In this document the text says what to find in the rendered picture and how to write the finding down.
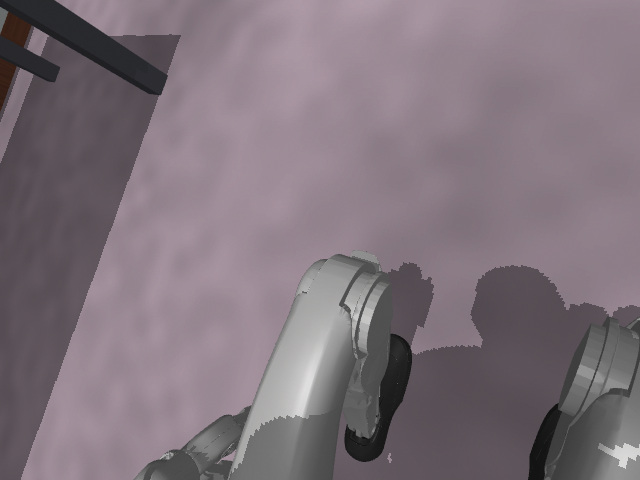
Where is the left robot hand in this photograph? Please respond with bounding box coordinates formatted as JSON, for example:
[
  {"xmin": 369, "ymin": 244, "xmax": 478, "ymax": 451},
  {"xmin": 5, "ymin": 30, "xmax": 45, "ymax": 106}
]
[{"xmin": 181, "ymin": 405, "xmax": 252, "ymax": 480}]

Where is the left robot foot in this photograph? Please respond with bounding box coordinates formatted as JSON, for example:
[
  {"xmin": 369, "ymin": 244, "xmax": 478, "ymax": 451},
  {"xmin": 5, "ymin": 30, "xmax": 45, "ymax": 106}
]
[{"xmin": 344, "ymin": 334, "xmax": 412, "ymax": 462}]

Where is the left robot arm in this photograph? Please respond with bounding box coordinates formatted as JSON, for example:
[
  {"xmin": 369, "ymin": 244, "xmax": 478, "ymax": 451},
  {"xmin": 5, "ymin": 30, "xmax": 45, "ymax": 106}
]
[{"xmin": 134, "ymin": 449, "xmax": 200, "ymax": 480}]

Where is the right robot foot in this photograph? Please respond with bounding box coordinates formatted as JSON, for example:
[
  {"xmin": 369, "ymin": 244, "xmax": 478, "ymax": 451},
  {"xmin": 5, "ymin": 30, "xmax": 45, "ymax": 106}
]
[{"xmin": 528, "ymin": 403, "xmax": 562, "ymax": 480}]

